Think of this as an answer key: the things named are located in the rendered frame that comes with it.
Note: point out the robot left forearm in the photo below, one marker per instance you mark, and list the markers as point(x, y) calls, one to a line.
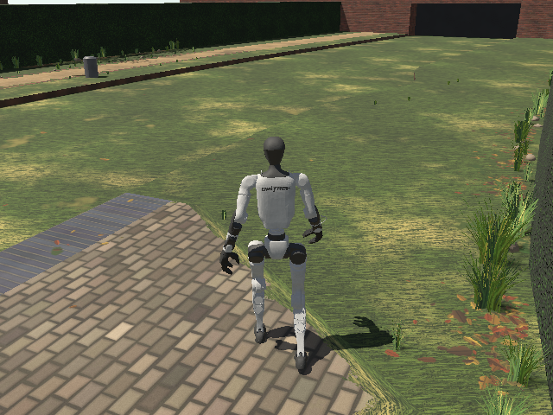
point(232, 234)

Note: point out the left robot hand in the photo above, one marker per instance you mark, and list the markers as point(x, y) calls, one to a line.
point(224, 260)

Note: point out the left robot upper arm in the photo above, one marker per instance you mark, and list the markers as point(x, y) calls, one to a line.
point(244, 195)

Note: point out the robot head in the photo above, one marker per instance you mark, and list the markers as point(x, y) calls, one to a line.
point(273, 149)

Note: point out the robot left foot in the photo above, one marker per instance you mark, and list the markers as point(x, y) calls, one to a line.
point(260, 336)

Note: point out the right robot upper arm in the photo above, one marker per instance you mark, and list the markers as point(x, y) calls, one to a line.
point(306, 193)

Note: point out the right robot hand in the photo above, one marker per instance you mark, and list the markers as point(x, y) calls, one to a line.
point(316, 238)

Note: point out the robot right forearm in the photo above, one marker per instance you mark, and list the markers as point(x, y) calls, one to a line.
point(315, 222)

